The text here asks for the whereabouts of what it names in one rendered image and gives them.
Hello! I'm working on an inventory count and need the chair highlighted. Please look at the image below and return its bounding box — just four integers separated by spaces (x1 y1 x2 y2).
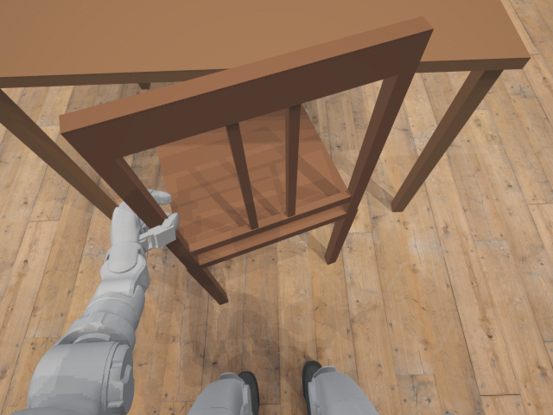
59 16 434 305

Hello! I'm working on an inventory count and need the robot left forearm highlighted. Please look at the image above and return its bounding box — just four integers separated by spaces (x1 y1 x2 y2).
27 242 150 409

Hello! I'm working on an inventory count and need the right robot foot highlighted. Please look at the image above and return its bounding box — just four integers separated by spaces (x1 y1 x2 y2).
302 361 322 415

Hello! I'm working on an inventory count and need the table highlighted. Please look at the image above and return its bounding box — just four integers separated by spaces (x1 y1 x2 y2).
0 0 531 220

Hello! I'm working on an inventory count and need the left robot thigh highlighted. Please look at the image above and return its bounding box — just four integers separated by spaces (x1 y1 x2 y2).
188 379 251 415

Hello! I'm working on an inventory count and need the robot left hand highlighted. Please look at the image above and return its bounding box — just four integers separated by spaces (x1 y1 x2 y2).
111 189 179 253

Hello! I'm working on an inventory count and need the robot left upper arm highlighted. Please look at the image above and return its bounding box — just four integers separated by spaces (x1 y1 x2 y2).
10 341 135 415

